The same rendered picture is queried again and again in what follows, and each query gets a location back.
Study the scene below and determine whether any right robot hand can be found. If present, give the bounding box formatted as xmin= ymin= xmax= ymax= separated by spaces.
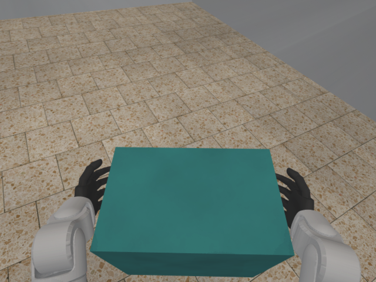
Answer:
xmin=276 ymin=168 xmax=314 ymax=228

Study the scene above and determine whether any left robot hand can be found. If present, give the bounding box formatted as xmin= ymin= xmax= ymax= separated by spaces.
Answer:
xmin=74 ymin=159 xmax=111 ymax=215

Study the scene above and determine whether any left robot forearm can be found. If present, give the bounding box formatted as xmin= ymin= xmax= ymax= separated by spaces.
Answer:
xmin=31 ymin=196 xmax=96 ymax=282

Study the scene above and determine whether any carton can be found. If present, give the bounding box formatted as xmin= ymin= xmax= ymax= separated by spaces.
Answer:
xmin=90 ymin=147 xmax=295 ymax=277

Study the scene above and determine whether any right robot forearm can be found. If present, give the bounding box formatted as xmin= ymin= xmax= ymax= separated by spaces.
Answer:
xmin=290 ymin=210 xmax=361 ymax=282

